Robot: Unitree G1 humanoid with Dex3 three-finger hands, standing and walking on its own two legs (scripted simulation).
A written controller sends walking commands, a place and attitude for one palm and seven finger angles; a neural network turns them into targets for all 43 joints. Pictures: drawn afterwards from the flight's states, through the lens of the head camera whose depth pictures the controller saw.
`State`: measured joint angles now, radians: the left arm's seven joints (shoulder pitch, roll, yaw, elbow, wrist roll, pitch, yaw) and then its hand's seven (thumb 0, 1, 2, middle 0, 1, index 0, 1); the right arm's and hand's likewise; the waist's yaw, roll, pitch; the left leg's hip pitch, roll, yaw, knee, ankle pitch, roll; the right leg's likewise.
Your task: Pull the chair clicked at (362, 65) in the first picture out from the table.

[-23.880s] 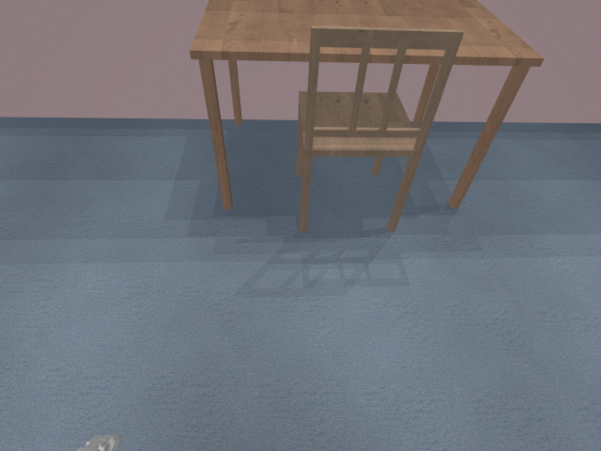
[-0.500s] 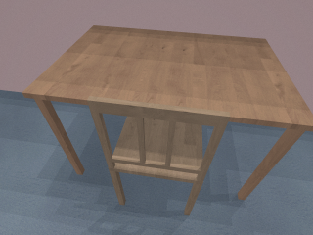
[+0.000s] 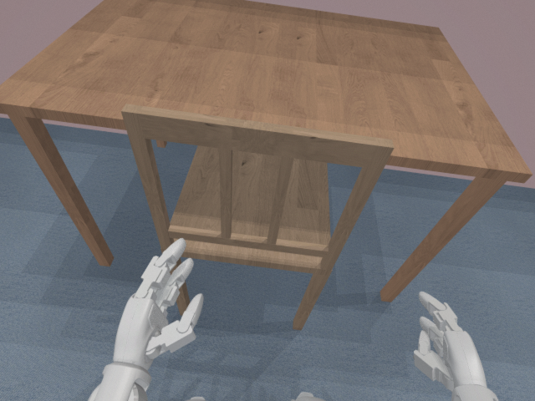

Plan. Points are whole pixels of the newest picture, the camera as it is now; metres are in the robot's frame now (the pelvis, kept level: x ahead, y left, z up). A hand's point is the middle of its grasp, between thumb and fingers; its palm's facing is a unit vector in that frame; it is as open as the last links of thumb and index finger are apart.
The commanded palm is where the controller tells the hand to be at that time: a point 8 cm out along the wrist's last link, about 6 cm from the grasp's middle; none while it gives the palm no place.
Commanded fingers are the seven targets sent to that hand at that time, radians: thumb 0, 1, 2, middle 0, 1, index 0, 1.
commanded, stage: raise the hand toward the chair's back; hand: left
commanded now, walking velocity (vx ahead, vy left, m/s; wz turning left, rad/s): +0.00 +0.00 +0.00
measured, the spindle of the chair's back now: (226, 197) +0.50 +0.10 -0.04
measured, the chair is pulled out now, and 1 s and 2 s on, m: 0.00 0.00 0.00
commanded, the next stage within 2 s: aim the fingers beside a spindle in 1.70 s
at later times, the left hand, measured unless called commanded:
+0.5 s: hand (146, 334) +0.21 +0.18 +0.00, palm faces -0.03 -1.00 +0.01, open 13.4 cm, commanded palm +0.18 +0.24 +0.01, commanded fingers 0.00 -0.17 0.44 -0.09 -0.13 -0.09 -0.13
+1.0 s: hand (117, 311) +0.24 +0.22 +0.02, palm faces +0.02 -1.00 -0.08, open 16.7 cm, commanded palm +0.22 +0.27 +0.02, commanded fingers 0.00 -0.50 0.30 -0.06 -0.08 -0.06 -0.08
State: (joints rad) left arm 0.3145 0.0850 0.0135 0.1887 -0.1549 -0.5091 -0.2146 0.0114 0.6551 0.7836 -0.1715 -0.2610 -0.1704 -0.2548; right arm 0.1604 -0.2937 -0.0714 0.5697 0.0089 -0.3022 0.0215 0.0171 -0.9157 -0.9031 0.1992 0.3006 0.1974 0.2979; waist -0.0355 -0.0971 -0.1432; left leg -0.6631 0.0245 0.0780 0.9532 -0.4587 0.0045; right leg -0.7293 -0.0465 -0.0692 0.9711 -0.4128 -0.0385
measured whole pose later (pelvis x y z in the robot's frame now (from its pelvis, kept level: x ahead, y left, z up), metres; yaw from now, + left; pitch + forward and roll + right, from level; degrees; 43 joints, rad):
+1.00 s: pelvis +0.02 +0.01 -0.02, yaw +2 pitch +15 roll -2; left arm 0.35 0.26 0.19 0.01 -0.24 -0.35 -0.27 -0.01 -0.46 0.32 -0.06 -0.09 -0.06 -0.08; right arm 0.20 -0.23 0.02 0.51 0.04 -0.22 -0.05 0.01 -0.90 -0.90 0.20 0.30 0.20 0.30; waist -0.01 0.02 -0.14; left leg -0.84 0.03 0.00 1.12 -0.55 0.02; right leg -0.84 -0.05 -0.14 1.06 -0.48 -0.02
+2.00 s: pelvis +0.01 +0.01 -0.02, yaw +2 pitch +16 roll -2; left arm 0.20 0.30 0.26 0.17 -0.28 -0.35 -0.38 -0.02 -0.50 0.30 -0.06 -0.08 -0.06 -0.08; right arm 0.22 -0.26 0.03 0.56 0.03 -0.24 -0.05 0.01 -0.90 -0.90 0.21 0.30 0.20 0.30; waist -0.02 0.01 -0.12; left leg -0.85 0.03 0.00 1.11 -0.53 0.01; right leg -0.85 -0.04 -0.14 1.04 -0.47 -0.02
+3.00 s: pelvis +0.01 +0.02 -0.04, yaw +1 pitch +21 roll -2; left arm -0.19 0.34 0.31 0.49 -0.23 -0.38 -0.38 -0.02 -0.50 0.30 -0.06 -0.08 -0.06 -0.08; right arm 0.24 -0.27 0.02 0.59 0.01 -0.18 -0.03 0.01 -0.90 -0.90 0.20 0.30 0.20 0.30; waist -0.06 0.02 -0.13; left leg -1.02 0.03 0.01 1.20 -0.55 0.02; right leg -1.03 -0.05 -0.12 1.13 -0.48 -0.02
